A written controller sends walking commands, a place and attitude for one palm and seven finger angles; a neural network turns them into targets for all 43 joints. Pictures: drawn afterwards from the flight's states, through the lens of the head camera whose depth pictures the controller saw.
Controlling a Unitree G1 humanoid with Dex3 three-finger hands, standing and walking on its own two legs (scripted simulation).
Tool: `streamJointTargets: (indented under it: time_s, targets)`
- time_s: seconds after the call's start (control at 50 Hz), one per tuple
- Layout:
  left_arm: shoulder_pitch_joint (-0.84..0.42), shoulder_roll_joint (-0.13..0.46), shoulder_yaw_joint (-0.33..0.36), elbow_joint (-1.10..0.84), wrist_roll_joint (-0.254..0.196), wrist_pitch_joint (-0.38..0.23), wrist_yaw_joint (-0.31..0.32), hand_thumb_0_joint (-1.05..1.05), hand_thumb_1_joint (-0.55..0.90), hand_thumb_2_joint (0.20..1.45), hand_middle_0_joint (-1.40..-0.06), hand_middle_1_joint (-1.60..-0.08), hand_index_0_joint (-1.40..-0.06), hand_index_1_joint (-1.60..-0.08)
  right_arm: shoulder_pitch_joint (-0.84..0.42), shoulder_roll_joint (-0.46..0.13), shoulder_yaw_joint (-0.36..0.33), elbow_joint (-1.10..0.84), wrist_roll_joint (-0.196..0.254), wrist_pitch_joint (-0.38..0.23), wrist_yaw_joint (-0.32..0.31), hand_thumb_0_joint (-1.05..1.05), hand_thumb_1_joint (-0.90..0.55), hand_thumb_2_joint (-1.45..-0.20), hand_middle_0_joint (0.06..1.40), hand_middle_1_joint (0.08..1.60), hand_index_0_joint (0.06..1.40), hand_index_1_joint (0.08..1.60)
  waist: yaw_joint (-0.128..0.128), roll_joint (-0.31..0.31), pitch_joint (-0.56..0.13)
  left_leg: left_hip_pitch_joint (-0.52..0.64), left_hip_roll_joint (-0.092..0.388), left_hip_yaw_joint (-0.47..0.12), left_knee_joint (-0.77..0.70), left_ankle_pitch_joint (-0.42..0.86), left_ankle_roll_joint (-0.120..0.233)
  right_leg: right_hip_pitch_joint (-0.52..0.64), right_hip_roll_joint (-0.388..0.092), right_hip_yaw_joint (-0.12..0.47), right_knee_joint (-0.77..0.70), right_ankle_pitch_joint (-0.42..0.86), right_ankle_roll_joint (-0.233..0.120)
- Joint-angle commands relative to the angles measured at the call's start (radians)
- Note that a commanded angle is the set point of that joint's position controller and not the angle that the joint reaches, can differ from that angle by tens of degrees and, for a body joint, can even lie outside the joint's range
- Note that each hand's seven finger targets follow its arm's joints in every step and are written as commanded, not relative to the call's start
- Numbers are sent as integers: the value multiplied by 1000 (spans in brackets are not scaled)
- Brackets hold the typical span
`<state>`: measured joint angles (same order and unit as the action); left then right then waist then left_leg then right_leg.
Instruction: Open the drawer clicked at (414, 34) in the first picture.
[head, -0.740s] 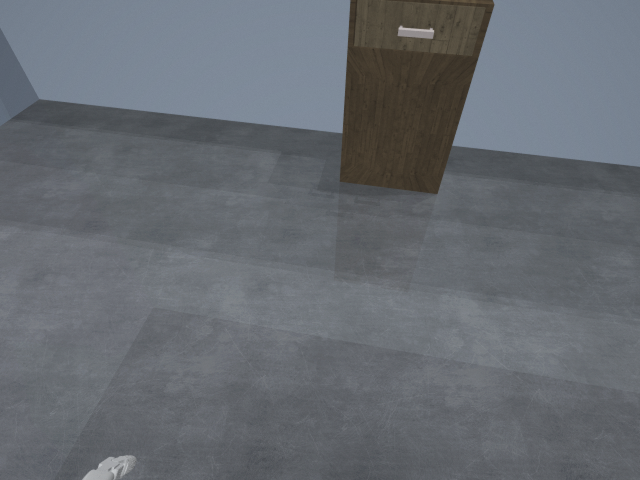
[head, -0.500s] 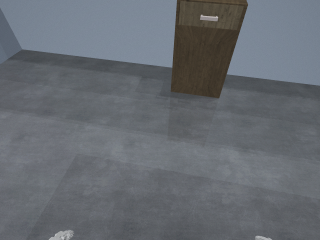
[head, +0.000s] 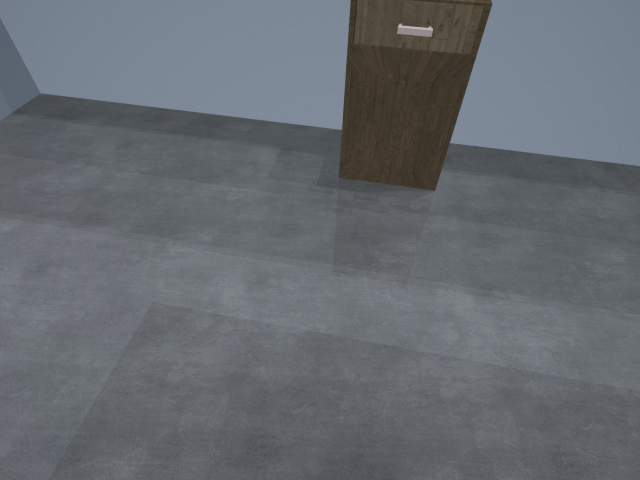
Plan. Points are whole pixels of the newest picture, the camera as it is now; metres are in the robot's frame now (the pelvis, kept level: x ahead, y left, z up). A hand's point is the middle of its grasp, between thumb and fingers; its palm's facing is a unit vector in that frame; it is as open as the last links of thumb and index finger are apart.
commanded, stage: stand and wait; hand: left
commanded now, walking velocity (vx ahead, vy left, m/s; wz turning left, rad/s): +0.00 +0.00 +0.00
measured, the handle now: (414, 29) +1.59 -0.26 -0.03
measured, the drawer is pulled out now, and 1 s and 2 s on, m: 0.00 0.00 0.00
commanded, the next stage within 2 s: look at it before walking up in 0.10 s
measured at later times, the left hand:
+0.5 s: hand out of the picture +0.07 +0.25 -0.15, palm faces -0.03 -0.94 -0.33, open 7.3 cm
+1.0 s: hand out of the picture +0.06 +0.22 -0.17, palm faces -0.05 -0.96 -0.26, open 7.3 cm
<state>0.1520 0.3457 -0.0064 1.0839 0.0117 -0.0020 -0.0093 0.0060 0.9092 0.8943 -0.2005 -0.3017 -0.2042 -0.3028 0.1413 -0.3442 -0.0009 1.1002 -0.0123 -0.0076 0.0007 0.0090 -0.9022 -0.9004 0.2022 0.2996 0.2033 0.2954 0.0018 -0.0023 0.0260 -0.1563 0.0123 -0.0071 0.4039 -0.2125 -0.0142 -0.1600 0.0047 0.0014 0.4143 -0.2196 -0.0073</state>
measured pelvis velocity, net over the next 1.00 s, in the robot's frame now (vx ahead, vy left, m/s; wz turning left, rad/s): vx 0.02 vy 0.00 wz -0.06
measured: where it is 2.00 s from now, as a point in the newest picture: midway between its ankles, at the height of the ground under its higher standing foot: (351, 451)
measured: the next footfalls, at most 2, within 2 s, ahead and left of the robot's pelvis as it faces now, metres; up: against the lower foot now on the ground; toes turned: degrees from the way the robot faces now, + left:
right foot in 1.26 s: +0.15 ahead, -0.16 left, +0.00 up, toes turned -17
left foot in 1.64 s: +0.38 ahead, +0.04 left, +0.00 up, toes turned -10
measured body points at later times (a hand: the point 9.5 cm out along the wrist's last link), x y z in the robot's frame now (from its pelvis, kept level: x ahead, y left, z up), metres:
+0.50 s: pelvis +0.00 +0.00 +0.00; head +0.00 +0.00 +0.45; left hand +0.08 +0.30 -0.13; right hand +0.08 -0.29 -0.13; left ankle +0.01 +0.13 -0.74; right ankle +0.00 -0.11 -0.74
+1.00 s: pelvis +0.02 +0.00 +0.00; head +0.01 +0.00 +0.44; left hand +0.06 +0.27 -0.15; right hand +0.07 -0.28 -0.14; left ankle +0.00 +0.13 -0.74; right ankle +0.00 -0.11 -0.74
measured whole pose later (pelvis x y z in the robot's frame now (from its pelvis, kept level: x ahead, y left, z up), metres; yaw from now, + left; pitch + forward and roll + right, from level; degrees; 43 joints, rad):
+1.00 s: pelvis +0.02 +0.00 +0.00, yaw -3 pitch -1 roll +0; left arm 0.25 0.29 0.01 1.06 0.02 0.03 -0.02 0.00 0.91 0.89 -0.20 -0.30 -0.20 -0.30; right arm 0.19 -0.29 0.00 1.08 -0.02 0.01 0.00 0.01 -0.90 -0.90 0.20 0.30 0.20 0.30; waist 0.02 0.00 -0.02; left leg -0.18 0.04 0.05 0.50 -0.34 -0.01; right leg -0.19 0.04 0.05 0.48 -0.29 -0.02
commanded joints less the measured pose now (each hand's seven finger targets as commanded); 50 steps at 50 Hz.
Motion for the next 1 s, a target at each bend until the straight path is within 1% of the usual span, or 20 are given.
streamJointTargets:
  time_s: [0.0, 0.04, 0.18, 0.26, 0.38, 0.44, 0.54, 0.64, 0.68, 0.76, 0.78, 0.8, 0.82, 0.84, 0.86, 0.88, 0.92, 0.94, 0.96, 0.98]
  targets:
    - [-53, 205, 40, -64, -2, -22, 18, 0, 900, 900, -200, -300, -200, -300, -59, -200, -37, -62, 1, -27, -14, 0, -900, -900, 200, 300, 200, 300, 1, -4, -39, -5, 101, -93, -80, 79, 43, -12, -125, 112, -98, 31, -29]
    - [-52, 205, 40, -64, -2, -22, 18, 0, 900, 900, -200, -300, -200, -300, -56, -201, -36, -61, 3, -26, -14, 0, -900, -900, 200, 300, 200, 300, 1, -5, -47, 0, 103, -94, -77, 86, 42, -8, -123, 110, -97, 38, -28]
    - [-54, 203, 38, -60, -1, -21, 18, 0, 900, 900, -200, -300, -200, -300, -60, -201, -35, -53, 2, -27, -13, 0, -900, -900, 200, 300, 200, 300, 4, 4, -20, -13, 103, -99, -91, 75, 43, -19, -122, 110, -102, 27, -25]
    - [-53, 203, 38, -63, -1, -21, 18, 0, 900, 900, -200, -300, -200, -300, -54, -201, -35, -54, 3, -28, -13, 0, -900, -900, 200, 300, 200, 300, 2, 5, -43, -1, 104, -102, -88, 94, 44, -6, -122, 106, -97, 46, -24]
    - [-52, 200, 37, -60, -1, -23, 19, 0, 900, 900, -200, -300, -200, -300, -61, -203, -35, -52, 4, -30, -14, 0, -900, -900, 200, 300, 200, 300, 2, 7, -50, 17, 108, -97, -89, 132, 44, 1, -122, 102, -91, 98, -23]
    - [-53, 200, 39, -60, -1, -23, 20, 0, 900, 900, -200, -300, -200, -300, -59, -203, -36, -53, 5, -30, -14, 0, -900, -900, 200, 300, 200, 300, 1, 3, -68, 29, 111, -96, -87, 157, 44, 15, -124, 96, -87, 124, -23]
    - [-50, 201, 38, -56, 0, -23, 20, 0, 900, 900, -200, -300, -200, -300, -67, -201, -34, -52, 6, -27, -14, 0, -900, -900, 200, 300, 200, 300, 1, 2, -42, 25, 108, -95, -91, 145, 42, 5, -124, 100, -98, 118, -23]
    - [-47, 202, 39, -55, 0, -26, 21, 0, 900, 900, -200, -300, -200, -300, -65, -201, -35, -53, 6, -27, -14, 0, -900, -900, 200, 300, 200, 300, 0, -10, -58, 38, 108, -93, -87, 159, 41, 16, -128, 100, -103, 138, -24]
    - [-45, 203, 37, -54, -1, -26, 20, 0, 900, 900, -200, -300, -200, -300, -69, -203, -34, -51, 5, -27, -14, 0, -900, -900, 200, 300, 200, 300, 1, 1, -55, 43, 109, -89, -91, 153, 40, 12, -129, 102, -106, 137, -24]
    - [-48, 206, 39, -55, 0, -26, 20, 0, 900, 900, -200, -300, -200, -300, -70, -200, -33, -50, 5, -25, -14, 0, -900, -900, 200, 300, 200, 300, 0, -9, -41, 33, 107, -90, -93, 142, 38, 10, -129, 104, -113, 129, -24]
    - [-51, 206, 38, -55, -1, -26, 20, 0, 900, 900, -200, -300, -200, -300, -70, -203, -33, -50, 5, -24, -14, 0, -900, -900, 200, 300, 200, 300, 0, -10, -31, 28, 106, -91, -96, 131, 37, 4, -127, 107, -116, 114, -23]
    - [-17, 144, 27, -41, -2, -18, 21, 0, 900, 900, -200, -300, -200, -300, -47, -142, -19, -37, 0, -19, -13, 0, -900, -900, 200, 300, 200, 300, 1, -5, -54, 44, 106, -72, -84, 100, 28, 4, -126, 112, -119, 78, -18]
    - [14, 98, 18, -32, -1, -6, 21, 0, 900, 900, -200, -300, -200, -300, -14, -89, -9, -28, -4, -9, -11, 0, -900, -900, 200, 300, 200, 300, 1, -17, -43, 41, 100, -49, -60, 34, 17, -16, -118, 122, -115, -4, -15]
    - [41, 87, 18, -32, 2, 5, 18, 0, 900, 900, -200, -300, -200, -300, 17, -73, -9, -28, -7, -2, -10, 0, -900, -900, 200, 300, 200, 300, 1, -22, -40, 30, 92, -33, -37, -66, 15, -35, -112, 140, -116, -119, -20]
    - [48, 95, 25, -39, 4, 13, 12, 0, 900, 900, -200, -300, -200, -300, 23, -77, -14, -30, -10, 3, -9, 0, -900, -900, 200, 300, 200, 300, 3, -34, 9, -10, 85, -23, -32, -179, 16, -78, -106, 168, -128, -237, -29]
    - [55, 105, 32, -50, 7, 18, 6, 0, 900, 900, -200, -300, -200, -300, 35, -84, -19, -37, -12, 5, -9, 0, -900, -900, 200, 300, 200, 300, 1, -35, 30, -37, 84, -14, -27, -252, 18, -104, -102, 189, -128, -309, -39]
    - [74, 114, 48, -78, 10, 23, -3, 0, 900, 900, -200, -300, -200, -300, 49, -96, -32, -61, -14, 5, -9, 0, -900, -900, 200, 300, 200, 300, 3, -50, 79, -80, 86, -10, 3, -347, 25, -164, -91, 222, -115, -403, -59]
    - [84, 112, 52, -88, 11, 24, -6, 0, 900, 900, -200, -300, -200, -300, 59, -103, -39, -69, -13, 4, -9, 0, -900, -900, 200, 300, 200, 300, 2, -38, 98, -85, 92, -14, 17, -388, 31, -201, -85, 234, -100, -439, -70]
    - [83, 104, 58, -103, 11, 21, -9, 0, 900, 900, -200, -300, -200, -300, 81, -100, -44, -74, -13, -2, -10, 0, -900, -900, 200, 300, 200, 300, -8, -33, 110, -80, 105, -27, 13, -408, 41, -235, -75, 234, -70, -443, -75]
    - [87, 88, 61, -115, 9, 15, -13, 0, 900, 900, -200, -300, -200, -300, 102, -103, -49, -76, -12, -10, -12, 0, -900, -900, 200, 300, 200, 300, -16, 9, 108, -40, 132, -57, -4, -409, 58, -282, -53, 220, -13, -416, -74]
